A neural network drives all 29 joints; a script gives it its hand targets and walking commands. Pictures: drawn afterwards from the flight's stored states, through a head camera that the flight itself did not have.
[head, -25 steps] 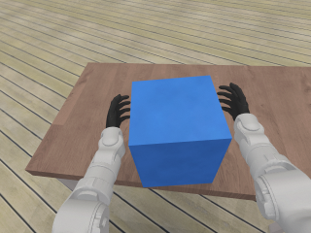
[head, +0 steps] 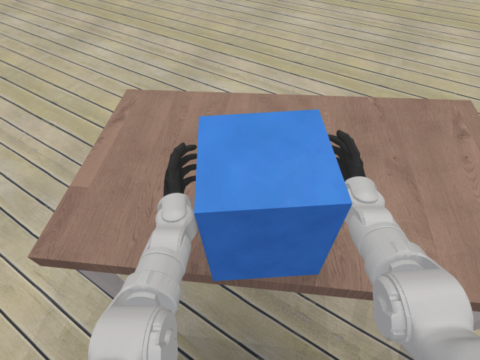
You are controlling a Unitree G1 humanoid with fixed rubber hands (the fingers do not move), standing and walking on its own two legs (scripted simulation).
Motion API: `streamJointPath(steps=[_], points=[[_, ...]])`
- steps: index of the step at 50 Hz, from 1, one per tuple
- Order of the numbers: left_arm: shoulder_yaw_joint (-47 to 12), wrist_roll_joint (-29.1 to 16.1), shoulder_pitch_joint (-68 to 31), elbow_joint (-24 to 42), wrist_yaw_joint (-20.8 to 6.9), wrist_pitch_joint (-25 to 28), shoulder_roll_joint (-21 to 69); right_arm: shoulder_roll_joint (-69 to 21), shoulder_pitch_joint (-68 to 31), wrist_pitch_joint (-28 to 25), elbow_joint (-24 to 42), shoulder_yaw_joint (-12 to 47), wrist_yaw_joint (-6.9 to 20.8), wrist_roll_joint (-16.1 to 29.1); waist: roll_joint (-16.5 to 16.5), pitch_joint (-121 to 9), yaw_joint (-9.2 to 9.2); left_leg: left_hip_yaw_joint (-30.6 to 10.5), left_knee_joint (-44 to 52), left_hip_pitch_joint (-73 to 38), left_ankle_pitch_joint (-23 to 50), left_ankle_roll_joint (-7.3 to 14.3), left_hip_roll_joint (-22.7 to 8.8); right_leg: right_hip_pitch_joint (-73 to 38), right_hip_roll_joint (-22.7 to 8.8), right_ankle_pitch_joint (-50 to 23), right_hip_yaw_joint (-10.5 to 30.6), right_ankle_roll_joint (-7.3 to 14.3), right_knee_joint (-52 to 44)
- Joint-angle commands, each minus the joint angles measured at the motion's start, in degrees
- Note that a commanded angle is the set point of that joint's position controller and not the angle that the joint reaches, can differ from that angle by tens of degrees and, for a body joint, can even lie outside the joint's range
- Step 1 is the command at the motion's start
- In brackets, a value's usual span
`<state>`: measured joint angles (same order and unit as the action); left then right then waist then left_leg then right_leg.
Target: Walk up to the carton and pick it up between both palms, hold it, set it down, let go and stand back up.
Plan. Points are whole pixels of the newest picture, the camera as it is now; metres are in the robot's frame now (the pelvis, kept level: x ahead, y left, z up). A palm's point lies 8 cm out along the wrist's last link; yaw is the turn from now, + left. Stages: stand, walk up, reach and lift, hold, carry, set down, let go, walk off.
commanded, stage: reach and lift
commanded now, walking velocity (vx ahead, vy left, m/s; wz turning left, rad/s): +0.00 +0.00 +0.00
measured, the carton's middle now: (262, 200) +0.41 +0.01 +0.01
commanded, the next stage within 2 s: none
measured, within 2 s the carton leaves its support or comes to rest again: leaves its support in 1.28 s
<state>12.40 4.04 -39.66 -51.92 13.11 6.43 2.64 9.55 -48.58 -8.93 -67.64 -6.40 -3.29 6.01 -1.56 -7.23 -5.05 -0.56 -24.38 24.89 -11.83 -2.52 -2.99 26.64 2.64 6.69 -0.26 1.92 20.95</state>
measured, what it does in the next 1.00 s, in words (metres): stands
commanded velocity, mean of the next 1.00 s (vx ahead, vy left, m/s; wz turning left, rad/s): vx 0.00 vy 0.00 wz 0.00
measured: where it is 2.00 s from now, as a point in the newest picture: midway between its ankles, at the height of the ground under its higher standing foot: outside the picture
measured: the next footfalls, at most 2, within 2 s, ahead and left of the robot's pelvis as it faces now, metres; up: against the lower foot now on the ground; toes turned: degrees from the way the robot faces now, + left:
none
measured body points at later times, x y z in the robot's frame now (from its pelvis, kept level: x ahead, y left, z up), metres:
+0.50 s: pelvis +0.01 +0.00 +0.01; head +0.05 +0.00 +0.46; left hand +0.39 +0.16 +0.06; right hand +0.44 -0.14 +0.07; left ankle -0.01 +0.14 -0.74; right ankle +0.03 -0.10 -0.74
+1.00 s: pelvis +0.02 +0.00 +0.01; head +0.06 +0.01 +0.46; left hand +0.39 +0.16 +0.06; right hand +0.43 -0.14 +0.07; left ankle -0.01 +0.14 -0.74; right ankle +0.03 -0.10 -0.74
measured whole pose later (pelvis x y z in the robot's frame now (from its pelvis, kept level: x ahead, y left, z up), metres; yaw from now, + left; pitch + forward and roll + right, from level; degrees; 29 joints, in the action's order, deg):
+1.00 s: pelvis +0.02 +0.00 +0.01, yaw +1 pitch +5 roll -1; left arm 21.4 20.0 -29.2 -35.8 7.2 2.3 10.0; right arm 2.6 -39.1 -14.1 -58.7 -19.7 0.8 -11.3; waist 0.0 -1.8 -1.3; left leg 0.0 -17.4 12.0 -10.9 -2.1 -2.9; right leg 13.2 2.0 6.3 -1.8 1.7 13.9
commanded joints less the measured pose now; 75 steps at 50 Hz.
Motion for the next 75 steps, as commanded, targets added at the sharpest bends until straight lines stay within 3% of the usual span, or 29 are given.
streamJointPath(steps=[1,6,8,12,14,16,18,20,22,27,28,29,30,35,41,46,48,53,54,57,58,61,62,63,64,68,69,72,75], points=[[-3.1,1.3,-22.4,8.4,-0.4,1.7,3.4,1.7,-22.3,-2.2,8.9,0.7,-0.2,-0.5,5.2,-29.9,1.36,3.7,-1.0,-10.2,20.1,-1.1,2.4,-19.7,1.4,-12.3,-0.8,-1.2,0.4],[-1.5,4.5,-20.8,9.1,-1.6,1.8,4.8,-0.4,-20.2,-3.1,7.5,1.6,0.6,0.1,1.6,-26.5,0.14,3.6,0.0,-9.7,21.7,-1.5,2.7,-22.1,0.6,-15.1,-0.1,-1.0,0.2],[-1.4,4.2,-21.6,9.0,-2.0,2.5,6.4,-2.6,-21.8,-2.9,8.7,0.5,1.0,-1.3,4.1,-25.9,0.58,3.5,1.3,-7.8,17.2,-0.4,2.6,-21.8,0.1,-11.7,-0.1,-1.8,-0.1],[-2.0,6.1,-22.3,12.9,-1.8,2.9,7.8,-4.3,-21.1,-4.3,11.6,-2.1,1.0,-3.9,1.4,-29.7,0.98,3.9,1.0,-9.9,19.1,-1.0,2.7,-22.2,0.0,-14.0,-0.4,-1.3,-0.3],[-1.6,6.2,-23.5,13.2,-2.1,2.7,8.0,-5.8,-21.9,-4.1,12.9,-3.2,1.2,-6.1,3.1,-29.8,1.47,4.4,1.6,-9.1,17.4,-0.4,2.9,-23.2,-0.3,-13.0,-0.5,-1.8,-0.6],[-0.7,8.7,-23.1,11.8,-4.1,2.4,13.3,-12.9,-21.1,-3.3,11.4,-3.4,2.7,-9.7,4.9,-26.1,1.45,4.7,3.2,-8.4,15.2,0.6,3.1,-25.0,-0.9,-11.8,-0.6,-2.0,-1.2],[-1.9,12.0,-22.6,12.4,-7.8,2.9,22.6,-25.7,-20.0,-4.4,12.7,-2.9,5.6,-15.5,4.6,-27.0,1.42,5.3,5.0,-8.4,16.1,0.8,3.3,-29.0,-1.6,-16.5,-1.2,-2.6,-1.3],[-4.5,14.8,-20.1,9.4,-11.3,3.5,30.9,-35.6,-17.8,-6.1,12.5,-1.0,8.8,-19.5,2.0,-27.0,1.25,5.6,5.6,-8.0,17.2,0.0,3.5,-33.0,-2.0,-21.0,-1.9,-2.0,-1.0],[-5.9,15.2,-20.4,9.5,-11.6,3.8,31.9,-37.4,-17.3,-7.3,12.6,-1.5,10.3,-21.0,2.0,-26.6,1.62,5.6,6.0,-9.0,18.0,-0.5,3.2,-32.0,-1.4,-20.1,-2.7,-1.5,-1.5],[-5.5,16.5,-17.3,10.5,-12.1,1.1,30.5,-36.0,-14.8,-8.3,11.4,-4.1,10.1,-23.8,3.9,-17.0,3.13,5.8,7.3,-11.1,17.1,0.2,2.9,-31.9,-1.0,-20.0,-3.6,-2.1,-2.9],[-5.5,16.5,-17.3,10.4,-12.3,0.7,30.3,-36.2,-14.1,-8.0,10.6,-4.3,10.1,-23.7,3.9,-15.5,3.28,5.9,8.3,-10.3,14.8,0.6,3.0,-32.4,-1.4,-18.6,-3.4,-2.2,-3.3],[-4.9,17.2,-14.9,9.5,-12.4,-0.2,30.0,-35.9,-13.8,-7.8,11.2,-3.4,10.4,-23.3,3.7,-12.7,1.91,5.9,8.6,-9.6,14.8,0.9,2.9,-33.0,-1.4,-18.1,-3.3,-2.0,-3.2],[-5.6,16.7,-15.5,11.3,-12.5,-0.4,30.5,-35.5,-13.4,-7.7,11.1,-4.0,10.5,-23.5,4.0,-14.3,2.85,5.9,9.0,-10.4,14.3,0.9,2.8,-32.0,-1.3,-17.1,-3.7,-2.2,-3.4],[-5.7,17.3,-15.8,14.6,-11.7,-1.9,30.0,-35.7,-12.9,-7.4,11.7,-2.6,11.0,-22.5,2.2,-15.9,1.41,6.3,8.9,-12.7,16.1,1.0,2.7,-30.9,-1.4,-17.6,-3.9,-2.1,-3.4],[-8.6,16.9,-13.9,15.8,-11.8,-3.7,32.0,-36.5,-11.9,-8.2,12.9,-2.7,10.3,-22.2,1.2,-18.1,3.38,5.9,7.3,-13.6,19.2,0.6,2.7,-31.5,-1.8,-21.5,-4.0,-1.9,-3.2],[-9.5,16.8,-11.7,15.9,-11.2,-3.5,33.3,-35.4,-11.7,-9.4,12.8,0.1,10.2,-19.9,0.6,-18.2,2.64,5.1,5.3,-17.3,25.5,-0.4,2.1,-29.7,-0.5,-24.3,-4.9,-0.9,-3.1],[-10.4,16.1,-13.4,16.7,-11.1,-3.5,33.6,-35.3,-12.5,-9.7,12.8,-0.2,10.0,-19.7,0.9,-18.7,3.84,4.9,5.5,-16.9,24.7,-0.2,2.2,-28.7,-0.5,-24.4,-5.1,-1.1,-3.1],[-9.1,16.4,-14.5,16.9,-10.8,-2.9,32.7,-35.3,-13.1,-9.4,12.6,1.7,10.1,-19.3,2.5,-17.0,2.14,5.2,7.1,-14.8,20.7,0.7,2.2,-29.3,-0.9,-21.0,-4.6,-1.4,-3.4],[-10.4,15.4,-15.6,17.3,-11.1,-2.2,33.0,-36.5,-13.4,-10.1,14.1,1.7,9.7,-19.7,3.2,-18.9,3.39,5.4,6.9,-14.5,20.7,0.7,2.3,-30.5,-1.3,-23.0,-4.2,-1.5,-3.2],[-10.0,15.7,-17.2,16.0,-11.1,-1.0,33.2,-36.6,-14.7,-11.2,12.9,1.2,9.0,-21.0,3.5,-19.8,3.97,5.4,7.3,-13.3,18.9,1.1,2.1,-31.6,-1.4,-24.4,-4.3,-1.9,-3.0],[-11.6,15.0,-18.9,17.8,-11.0,0.4,34.4,-37.1,-17.0,-13.1,15.9,2.3,8.8,-20.8,2.5,-25.0,3.08,5.4,6.5,-13.8,22.1,0.3,2.1,-32.4,-1.2,-27.6,-4.8,-1.8,-2.2],[-11.5,15.3,-21.6,16.7,-10.9,2.0,34.3,-36.8,-17.6,-14.1,13.1,1.9,8.3,-21.2,1.8,-25.5,4.01,5.6,6.5,-13.5,22.5,-0.1,2.2,-32.9,-1.5,-27.9,-4.6,-1.4,-2.2],[-11.0,15.5,-22.4,16.2,-10.6,2.6,34.0,-36.8,-18.7,-14.8,12.5,2.0,8.1,-20.9,1.3,-25.6,3.00,5.7,6.7,-13.5,21.6,0.1,2.2,-32.5,-1.6,-26.5,-4.6,-1.2,-2.4],[-12.1,15.4,-24.6,17.1,-10.5,4.2,34.8,-37.5,-19.8,-16.6,13.5,1.9,7.7,-22.0,1.4,-27.9,3.76,6.0,6.9,-13.3,21.7,-0.1,2.2,-33.0,-1.8,-26.7,-4.6,-1.3,-2.3],[-10.3,16.6,-22.4,13.5,-10.5,3.9,33.8,-36.8,-18.9,-16.2,11.6,1.4,7.5,-22.4,1.6,-24.0,3.43,6.0,7.1,-12.8,20.3,0.2,2.1,-33.0,-1.8,-25.6,-4.5,-1.2,-2.6],[-10.4,15.6,-29.0,15.2,-10.4,6.7,34.3,-37.8,-22.7,-18.5,12.4,0.9,7.1,-24.9,3.1,-28.5,3.46,7.1,8.5,-9.9,16.2,0.9,2.1,-32.7,-2.2,-22.5,-4.6,-1.8,-2.3],[-8.7,16.5,-27.3,12.0,-10.5,6.2,33.0,-37.2,-21.8,-17.8,10.1,0.5,7.0,-25.0,3.7,-24.0,3.31,7.2,8.9,-9.8,13.5,1.4,2.1,-32.6,-2.2,-19.8,-4.5,-1.7,-2.8],[-10.5,15.0,-33.2,14.7,-10.8,8.5,33.9,-39.0,-25.1,-19.5,10.7,0.3,6.6,-26.1,4.1,-28.0,4.00,7.4,9.7,-10.2,12.6,1.3,2.2,-31.9,-2.3,-17.2,-4.7,-2.0,-3.2],[-8.7,16.2,-30.3,10.4,-10.9,7.0,33.2,-38.8,-22.6,-17.7,8.3,0.4,6.5,-25.9,4.6,-24.6,3.22,7.8,10.3,-11.8,9.9,2.0,2.4,-31.3,-2.3,-12.5,-4.5,-1.7,-4.5]])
